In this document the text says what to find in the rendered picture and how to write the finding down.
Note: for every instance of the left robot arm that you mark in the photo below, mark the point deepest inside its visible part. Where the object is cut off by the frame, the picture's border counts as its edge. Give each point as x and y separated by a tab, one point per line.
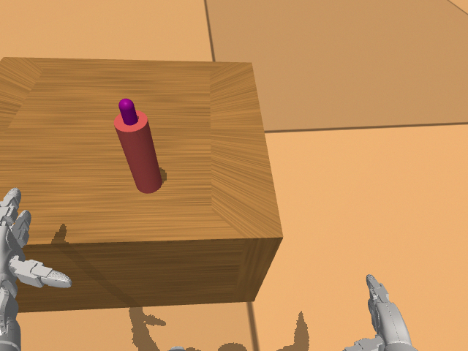
9	327

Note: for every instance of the right robot hand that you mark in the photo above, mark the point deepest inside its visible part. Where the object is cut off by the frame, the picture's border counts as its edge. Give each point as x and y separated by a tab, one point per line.
386	320

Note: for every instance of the left robot hand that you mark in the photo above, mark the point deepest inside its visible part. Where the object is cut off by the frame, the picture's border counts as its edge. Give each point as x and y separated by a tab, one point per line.
13	237

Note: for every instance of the bottle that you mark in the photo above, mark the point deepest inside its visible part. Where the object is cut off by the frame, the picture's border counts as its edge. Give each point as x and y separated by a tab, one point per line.
135	136

